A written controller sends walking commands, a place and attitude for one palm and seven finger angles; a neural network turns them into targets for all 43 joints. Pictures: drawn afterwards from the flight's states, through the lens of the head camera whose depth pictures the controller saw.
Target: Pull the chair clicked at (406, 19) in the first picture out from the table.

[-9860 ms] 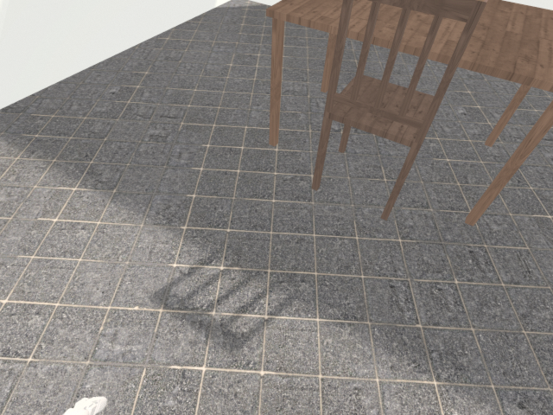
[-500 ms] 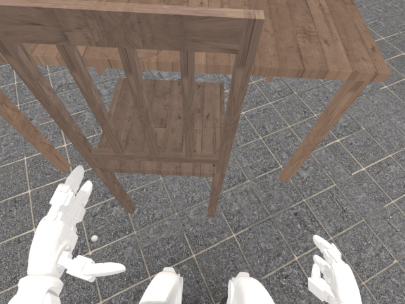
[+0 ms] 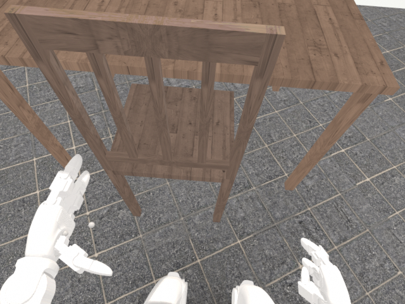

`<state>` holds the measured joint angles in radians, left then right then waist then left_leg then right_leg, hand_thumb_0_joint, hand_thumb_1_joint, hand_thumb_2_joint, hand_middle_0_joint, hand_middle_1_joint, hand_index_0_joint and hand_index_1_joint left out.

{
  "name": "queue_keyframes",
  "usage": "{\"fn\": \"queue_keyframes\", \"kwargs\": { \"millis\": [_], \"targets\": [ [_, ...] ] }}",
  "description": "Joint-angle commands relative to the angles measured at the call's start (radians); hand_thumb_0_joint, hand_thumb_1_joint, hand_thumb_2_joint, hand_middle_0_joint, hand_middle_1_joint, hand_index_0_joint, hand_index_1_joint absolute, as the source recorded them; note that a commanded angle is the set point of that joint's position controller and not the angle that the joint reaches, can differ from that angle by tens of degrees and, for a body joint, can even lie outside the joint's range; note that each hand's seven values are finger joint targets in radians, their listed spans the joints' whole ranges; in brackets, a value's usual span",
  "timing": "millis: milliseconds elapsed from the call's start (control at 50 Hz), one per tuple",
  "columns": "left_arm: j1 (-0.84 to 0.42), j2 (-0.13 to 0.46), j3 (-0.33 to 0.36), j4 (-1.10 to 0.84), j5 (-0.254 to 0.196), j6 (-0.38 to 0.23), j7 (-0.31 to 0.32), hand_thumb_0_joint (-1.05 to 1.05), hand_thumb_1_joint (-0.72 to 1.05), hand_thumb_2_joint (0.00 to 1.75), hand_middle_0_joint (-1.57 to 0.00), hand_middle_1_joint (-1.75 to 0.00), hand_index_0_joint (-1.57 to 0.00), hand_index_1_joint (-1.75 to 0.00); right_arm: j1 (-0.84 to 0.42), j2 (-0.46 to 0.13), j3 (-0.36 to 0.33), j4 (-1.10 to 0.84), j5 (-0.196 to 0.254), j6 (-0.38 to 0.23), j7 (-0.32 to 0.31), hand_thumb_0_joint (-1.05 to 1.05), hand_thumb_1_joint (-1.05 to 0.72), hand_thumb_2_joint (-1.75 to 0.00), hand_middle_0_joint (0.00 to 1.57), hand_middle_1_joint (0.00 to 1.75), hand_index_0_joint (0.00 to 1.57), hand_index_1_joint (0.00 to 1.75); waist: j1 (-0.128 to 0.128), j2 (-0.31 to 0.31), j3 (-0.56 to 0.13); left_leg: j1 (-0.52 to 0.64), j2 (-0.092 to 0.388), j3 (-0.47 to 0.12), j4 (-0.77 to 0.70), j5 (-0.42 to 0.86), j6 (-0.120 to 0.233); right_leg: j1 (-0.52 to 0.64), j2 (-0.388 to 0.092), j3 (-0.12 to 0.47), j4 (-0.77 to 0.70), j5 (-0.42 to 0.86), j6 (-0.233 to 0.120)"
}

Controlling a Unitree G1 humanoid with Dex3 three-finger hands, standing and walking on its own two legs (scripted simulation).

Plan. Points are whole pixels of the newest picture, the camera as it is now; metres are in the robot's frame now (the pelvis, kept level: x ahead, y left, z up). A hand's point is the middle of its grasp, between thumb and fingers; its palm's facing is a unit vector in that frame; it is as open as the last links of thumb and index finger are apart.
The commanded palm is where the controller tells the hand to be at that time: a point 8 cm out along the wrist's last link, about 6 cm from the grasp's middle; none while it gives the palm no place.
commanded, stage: raise the hand toward the chair's back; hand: left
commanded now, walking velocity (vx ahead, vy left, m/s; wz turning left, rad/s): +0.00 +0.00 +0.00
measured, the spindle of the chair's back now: (161, 119) +0.49 +0.13 +0.03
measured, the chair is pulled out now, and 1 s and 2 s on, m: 0.00 0.00 0.00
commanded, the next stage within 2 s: aim the fingers beside a spindle in 0.44 s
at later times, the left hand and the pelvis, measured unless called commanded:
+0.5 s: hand (97, 228) +0.24 +0.20 +0.04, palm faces -0.01 -1.00 -0.09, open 16.9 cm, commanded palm +0.22 +0.25 +0.04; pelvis +0.00 -0.01 +0.00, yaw +0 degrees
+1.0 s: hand (123, 213) +0.27 +0.16 +0.03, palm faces -0.03 -1.00 -0.07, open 16.9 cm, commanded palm +0.25 +0.21 +0.03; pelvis -0.01 -0.02 -0.01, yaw +0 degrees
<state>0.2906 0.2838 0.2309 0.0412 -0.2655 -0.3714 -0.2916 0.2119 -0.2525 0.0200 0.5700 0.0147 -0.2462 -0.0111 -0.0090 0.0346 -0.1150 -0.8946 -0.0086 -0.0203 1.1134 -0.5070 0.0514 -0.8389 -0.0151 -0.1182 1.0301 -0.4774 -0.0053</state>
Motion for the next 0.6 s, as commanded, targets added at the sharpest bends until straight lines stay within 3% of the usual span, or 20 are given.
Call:
{"fn": "queue_keyframes", "kwargs": {
  "millis": [0, 200, 240, 260, 340, 380, 440, 520, 540, 580],
  "targets": [
    [-0.031, 0.119, 0.069, -0.196, -0.027, -0.067, -0.001, 0.00, -0.50, 0.30, -0.06, -0.08, -0.06, -0.08, -0.010, -0.153, -0.076, -0.131, 0.012, -0.058, -0.005, 0.00, -0.90, -0.90, 0.20, 0.30, 0.20, 0.30, -0.002, 0.073, -0.272, 0.277, 0.018, -0.087, -0.193, 0.410, -0.056, 0.090, 0.038, 0.020, -0.113, 0.169, -0.017],
    [-0.029, 0.136, 0.085, -0.204, -0.025, -0.093, 0.021, 0.00, -0.50, 0.30, -0.06, -0.08, -0.06, -0.08, -0.011, -0.154, -0.079, -0.129, 0.007, -0.064, 0.006, 0.00, -0.90, -0.90, 0.20, 0.30, 0.20, 0.30, -0.001, 0.077, -0.274, 0.256, 0.013, -0.081, -0.192, 0.365, -0.055, 0.088, 0.038, 0.023, -0.112, 0.148, -0.021],
    [-0.025, 0.133, 0.085, -0.188, -0.024, -0.093, 0.021, 0.00, -0.50, 0.30, -0.06, -0.08, -0.06, -0.08, -0.011, -0.156, -0.079, -0.131, 0.008, -0.062, 0.004, 0.00, -0.90, -0.90, 0.20, 0.30, 0.20, 0.30, -0.005, 0.045, -0.271, 0.237, 0.011, -0.073, -0.187, 0.355, -0.046, 0.098, 0.038, 0.026, -0.116, 0.159, -0.019],
    [-0.032, 0.129, 0.079, -0.199, -0.025, -0.096, 0.018, 0.00, -0.50, 0.30, -0.06, -0.08, -0.06, -0.08, -0.013, -0.154, -0.079, -0.130, 0.009, -0.064, 0.005, 0.00, -0.90, -0.90, 0.20, 0.30, 0.20, 0.30, -0.006, 0.065, -0.276, 0.238, 0.010, -0.071, -0.185, 0.355, -0.047, 0.100, 0.037, 0.028, -0.113, 0.162, -0.020],
    [-0.037, 0.124, 0.072, -0.169, -0.027, -0.088, 0.008, 0.00, -0.50, 0.30, -0.06, -0.08, -0.06, -0.08, -0.017, -0.155, -0.074, -0.130, 0.012, -0.064, 0.001, 0.00, -0.90, -0.90, 0.20, 0.30, 0.20, 0.30, -0.014, 0.033, -0.251, 0.210, 0.006, -0.066, -0.183, 0.304, -0.035, 0.100, 0.038, 0.035, -0.125, 0.148, -0.019],
    [-0.051, 0.130, 0.069, -0.181, -0.025, -0.089, 0.005, 0.00, -0.50, 0.30, -0.06, -0.08, -0.06, -0.08, -0.017, -0.154, -0.073, -0.131, 0.013, -0.066, 0.000, 0.00, -0.90, -0.90, 0.20, 0.30, 0.20, 0.30, -0.012, 0.056, -0.251, 0.216, 0.005, -0.067, -0.184, 0.301, -0.037, 0.099, 0.037, 0.036, -0.124, 0.145, -0.020],
    [-0.056, 0.130, 0.073, -0.180, -0.027, -0.085, 0.001, 0.00, -0.50, 0.30, -0.06, -0.08, -0.06, -0.08, -0.019, -0.153, -0.070, -0.136, 0.013, -0.066, -0.004, 0.00, -0.90, -0.90, 0.20, 0.30, 0.20, 0.30, -0.015, 0.030, -0.257, 0.204, 0.002, -0.060, -0.181, 0.272, -0.028, 0.109, 0.037, 0.043, -0.133, 0.137, -0.018],
    [-0.054, 0.144, 0.090, -0.192, -0.031, -0.095, 0.003, 0.00, -0.50, 0.30, -0.06, -0.08, -0.06, -0.08, -0.020, -0.148, -0.070, -0.131, 0.012, -0.071, -0.006, 0.00, -0.90, -0.90, 0.20, 0.30, 0.20, 0.30, -0.008, 0.047, -0.269, 0.207, -0.001, -0.054, -0.171, 0.290, -0.027, 0.126, 0.037, 0.051, -0.133, 0.161, -0.020],
    [-0.063, 0.118, 0.061, -0.198, -0.029, -0.099, 0.003, 0.00, -0.50, 0.30, -0.06, -0.08, -0.06, -0.08, -0.020, -0.145, -0.068, -0.132, 0.011, -0.074, -0.003, 0.00, -0.90, -0.90, 0.20, 0.30, 0.20, 0.30, -0.013, 0.060, -0.267, 0.210, -0.002, -0.054, -0.170, 0.298, -0.029, 0.119, 0.034, 0.049, -0.128, 0.169, -0.019],
    [-0.070, 0.105, 0.049, -0.160, -0.027, -0.099, 0.005, 0.00, -0.50, 0.30, -0.06, -0.08, -0.06, -0.08, -0.018, -0.146, -0.069, -0.124, 0.010, -0.074, -0.003, 0.00, -0.90, -0.90, 0.20, 0.30, 0.20, 0.30, -0.021, 0.027, -0.249, 0.194, -0.001, -0.054, -0.159, 0.289, -0.028, 0.105, 0.034, 0.050, -0.124, 0.170, -0.017]
  ]
}}
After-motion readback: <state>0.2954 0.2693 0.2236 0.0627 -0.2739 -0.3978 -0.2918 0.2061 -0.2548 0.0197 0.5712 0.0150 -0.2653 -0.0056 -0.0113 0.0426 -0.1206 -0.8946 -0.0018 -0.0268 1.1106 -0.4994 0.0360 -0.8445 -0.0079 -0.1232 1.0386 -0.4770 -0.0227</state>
